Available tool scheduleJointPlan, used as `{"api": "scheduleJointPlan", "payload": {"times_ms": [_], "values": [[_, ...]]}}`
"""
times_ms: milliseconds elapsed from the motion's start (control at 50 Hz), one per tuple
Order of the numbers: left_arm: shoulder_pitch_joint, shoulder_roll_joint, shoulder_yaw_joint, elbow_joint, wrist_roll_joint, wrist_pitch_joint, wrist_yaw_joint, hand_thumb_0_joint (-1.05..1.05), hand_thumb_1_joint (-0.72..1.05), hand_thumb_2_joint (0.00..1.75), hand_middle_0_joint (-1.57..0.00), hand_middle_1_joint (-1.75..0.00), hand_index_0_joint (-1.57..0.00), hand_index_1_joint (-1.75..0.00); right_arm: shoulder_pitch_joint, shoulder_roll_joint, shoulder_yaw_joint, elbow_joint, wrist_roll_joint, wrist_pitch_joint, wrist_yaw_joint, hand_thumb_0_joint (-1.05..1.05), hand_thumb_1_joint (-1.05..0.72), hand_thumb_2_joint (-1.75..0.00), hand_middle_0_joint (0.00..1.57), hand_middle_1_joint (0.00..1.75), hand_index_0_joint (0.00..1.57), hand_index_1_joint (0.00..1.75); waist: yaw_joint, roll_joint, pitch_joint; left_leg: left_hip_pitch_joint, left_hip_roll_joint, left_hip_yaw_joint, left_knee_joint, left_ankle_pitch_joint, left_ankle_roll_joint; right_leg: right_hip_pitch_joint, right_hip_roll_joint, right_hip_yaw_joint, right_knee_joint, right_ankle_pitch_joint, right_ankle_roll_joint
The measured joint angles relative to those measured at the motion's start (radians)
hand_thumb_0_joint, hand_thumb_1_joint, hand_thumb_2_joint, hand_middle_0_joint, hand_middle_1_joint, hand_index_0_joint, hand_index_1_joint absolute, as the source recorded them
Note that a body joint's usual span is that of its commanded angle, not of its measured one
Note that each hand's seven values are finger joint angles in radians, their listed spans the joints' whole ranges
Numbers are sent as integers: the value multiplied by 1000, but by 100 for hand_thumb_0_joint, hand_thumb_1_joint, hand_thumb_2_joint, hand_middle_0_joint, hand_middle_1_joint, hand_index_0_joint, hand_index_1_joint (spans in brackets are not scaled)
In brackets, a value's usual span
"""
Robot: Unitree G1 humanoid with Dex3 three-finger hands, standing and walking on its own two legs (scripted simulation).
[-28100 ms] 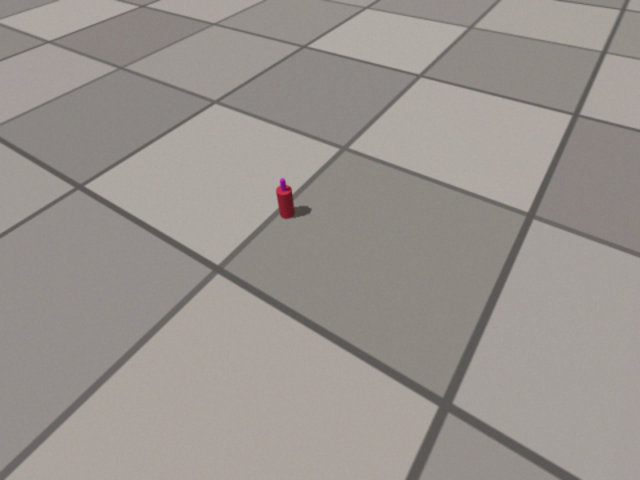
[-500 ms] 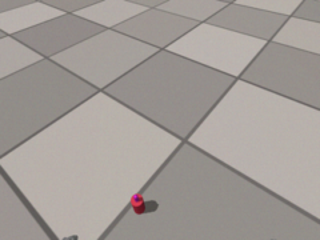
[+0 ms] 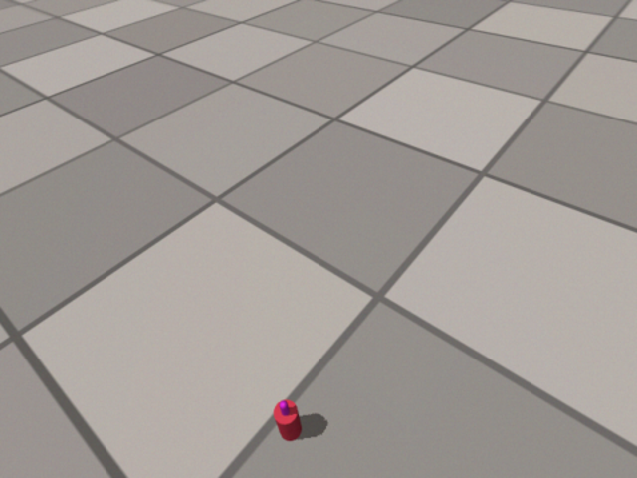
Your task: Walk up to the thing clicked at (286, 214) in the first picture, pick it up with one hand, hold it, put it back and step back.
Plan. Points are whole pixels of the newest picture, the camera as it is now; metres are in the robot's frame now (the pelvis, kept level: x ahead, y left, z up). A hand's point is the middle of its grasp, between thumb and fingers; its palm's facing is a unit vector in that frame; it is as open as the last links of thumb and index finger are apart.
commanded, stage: stand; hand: left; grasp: from the side
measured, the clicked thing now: (287, 417) +0.44 +0.16 -0.68
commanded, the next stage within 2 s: step back in 1.34 s
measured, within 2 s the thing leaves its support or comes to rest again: neither
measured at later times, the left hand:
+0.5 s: hand out of the picture +0.06 +0.24 -0.16, palm faces -0.01 -0.94 -0.34, open 7.4 cm
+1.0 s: hand out of the picture +0.08 +0.23 -0.15, palm faces -0.01 -0.94 -0.35, open 7.4 cm
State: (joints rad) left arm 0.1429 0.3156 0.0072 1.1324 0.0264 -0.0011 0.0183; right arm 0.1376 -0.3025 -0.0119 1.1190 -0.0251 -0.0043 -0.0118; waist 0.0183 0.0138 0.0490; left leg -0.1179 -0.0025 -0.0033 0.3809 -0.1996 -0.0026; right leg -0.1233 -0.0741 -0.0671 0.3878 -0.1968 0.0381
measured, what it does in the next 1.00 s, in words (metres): stands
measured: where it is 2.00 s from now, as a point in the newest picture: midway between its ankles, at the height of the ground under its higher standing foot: outside the picture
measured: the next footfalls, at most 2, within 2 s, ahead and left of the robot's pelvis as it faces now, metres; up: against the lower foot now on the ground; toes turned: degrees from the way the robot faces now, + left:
none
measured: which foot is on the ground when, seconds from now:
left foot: down 0.00-1.00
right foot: down 0.00-1.00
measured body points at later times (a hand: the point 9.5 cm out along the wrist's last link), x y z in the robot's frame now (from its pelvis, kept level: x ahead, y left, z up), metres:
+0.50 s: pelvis +0.00 -0.01 +0.00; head +0.00 -0.02 +0.45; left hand +0.06 +0.28 -0.13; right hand +0.06 -0.30 -0.14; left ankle +0.01 +0.12 -0.74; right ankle +0.01 -0.14 -0.74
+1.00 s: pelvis +0.01 -0.01 +0.00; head +0.02 -0.02 +0.45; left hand +0.08 +0.28 -0.13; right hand +0.08 -0.31 -0.14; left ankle +0.01 +0.12 -0.74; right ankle +0.01 -0.14 -0.74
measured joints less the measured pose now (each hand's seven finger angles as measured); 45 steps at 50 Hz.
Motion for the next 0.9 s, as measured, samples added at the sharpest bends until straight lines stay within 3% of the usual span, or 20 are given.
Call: {"api": "scheduleJointPlan", "payload": {"times_ms": [900], "values": [[-44, 11, 6, 34, -11, -8, -13, 1, 90, 90, -21, -30, -20, -30, -20, -31, 15, 33, 8, -3, 6, 0, -91, -90, 20, 30, 20, 30, -13, 1, -2, 18, 27, -2, -65, 24, -22, 13, 29, -4, -61, 21, -20]]}}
